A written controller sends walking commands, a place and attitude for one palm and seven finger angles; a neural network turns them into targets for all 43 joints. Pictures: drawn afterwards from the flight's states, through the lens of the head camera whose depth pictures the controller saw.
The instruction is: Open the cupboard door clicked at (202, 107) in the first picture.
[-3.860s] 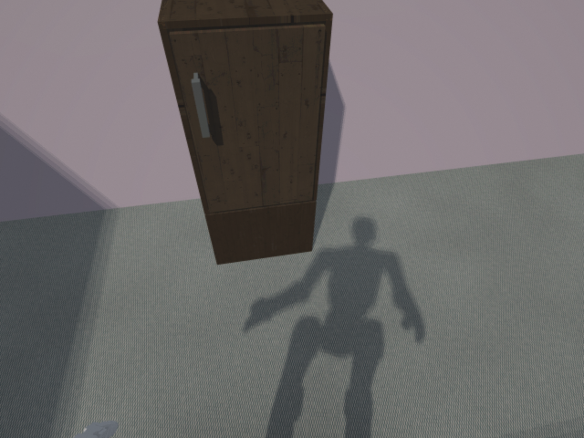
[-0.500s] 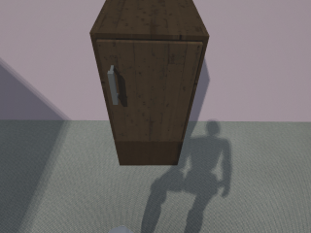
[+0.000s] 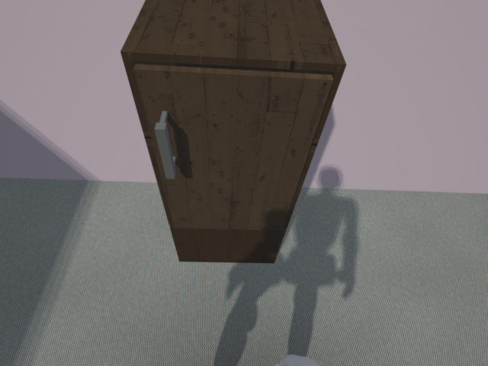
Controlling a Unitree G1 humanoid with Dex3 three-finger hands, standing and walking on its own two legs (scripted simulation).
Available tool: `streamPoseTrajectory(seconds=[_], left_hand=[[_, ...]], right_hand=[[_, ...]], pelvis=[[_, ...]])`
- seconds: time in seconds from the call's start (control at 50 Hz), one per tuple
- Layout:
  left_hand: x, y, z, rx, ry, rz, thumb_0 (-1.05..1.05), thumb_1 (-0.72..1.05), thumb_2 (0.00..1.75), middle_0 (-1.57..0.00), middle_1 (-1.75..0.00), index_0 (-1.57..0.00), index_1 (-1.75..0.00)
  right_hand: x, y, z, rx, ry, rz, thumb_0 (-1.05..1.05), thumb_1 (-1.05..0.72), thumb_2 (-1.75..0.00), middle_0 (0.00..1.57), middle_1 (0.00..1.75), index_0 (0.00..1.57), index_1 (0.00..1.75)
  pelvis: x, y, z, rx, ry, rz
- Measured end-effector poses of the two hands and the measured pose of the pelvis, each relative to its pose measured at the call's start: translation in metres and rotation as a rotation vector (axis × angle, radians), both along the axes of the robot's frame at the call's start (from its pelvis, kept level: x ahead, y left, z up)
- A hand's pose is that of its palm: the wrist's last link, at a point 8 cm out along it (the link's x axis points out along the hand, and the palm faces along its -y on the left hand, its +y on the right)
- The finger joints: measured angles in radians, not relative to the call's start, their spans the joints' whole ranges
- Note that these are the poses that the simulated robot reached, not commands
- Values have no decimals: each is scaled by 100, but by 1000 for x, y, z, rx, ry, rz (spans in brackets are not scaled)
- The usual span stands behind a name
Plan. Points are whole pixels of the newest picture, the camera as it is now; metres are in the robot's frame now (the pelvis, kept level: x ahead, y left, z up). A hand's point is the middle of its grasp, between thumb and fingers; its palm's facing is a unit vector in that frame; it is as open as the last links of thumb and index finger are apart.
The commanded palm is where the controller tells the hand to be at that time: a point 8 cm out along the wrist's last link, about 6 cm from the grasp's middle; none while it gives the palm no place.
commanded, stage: come to a stop and stand still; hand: left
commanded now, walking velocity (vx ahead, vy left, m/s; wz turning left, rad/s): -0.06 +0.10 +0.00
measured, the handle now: (167, 146) +0.54 +0.20 -0.01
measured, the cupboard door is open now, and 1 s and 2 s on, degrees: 0 0 0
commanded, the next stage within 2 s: look again from close up in 1.58 s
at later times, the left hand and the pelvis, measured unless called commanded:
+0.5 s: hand out of the picture -0.02 +0.14 -0.15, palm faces +0.12 -0.95 -0.29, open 7.3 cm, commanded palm none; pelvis -0.04 -0.05 +0.00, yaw +2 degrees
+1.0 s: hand out of the picture -0.06 +0.19 -0.18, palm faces +0.04 -0.99 -0.15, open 7.4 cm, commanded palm none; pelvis -0.05 +0.00 +0.01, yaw +1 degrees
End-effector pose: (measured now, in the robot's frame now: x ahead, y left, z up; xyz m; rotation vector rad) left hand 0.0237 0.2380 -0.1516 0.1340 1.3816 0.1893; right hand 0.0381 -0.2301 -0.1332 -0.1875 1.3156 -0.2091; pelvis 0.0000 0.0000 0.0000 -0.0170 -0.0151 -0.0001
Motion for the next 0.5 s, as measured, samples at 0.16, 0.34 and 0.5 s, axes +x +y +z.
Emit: streamPoseTrajectory(seconds=[0.16,0.34,0.5], left_hand=[[33,-35,13,97,-114,-67,0,91,90,-20,-30,-20,-29],[11,-64,40,114,-169,-25,0,92,90,-21,-30,-20,-30],[-52,-53,36,102,-114,40,0,91,90,-21,-30,-21,-30]], right_hand=[[-20,-44,-39,93,32,-49,0,-91,-90,20,30,20,30],[-28,-69,-33,124,42,-6,1,-91,-90,20,30,20,29],[-27,-72,-20,91,-1,62,1,-91,-90,20,30,20,29]], pelvis=[[-3,-44,-16,41,-6,-17],[-21,-61,0,80,-14,20],[-45,-55,2,77,-15,39]])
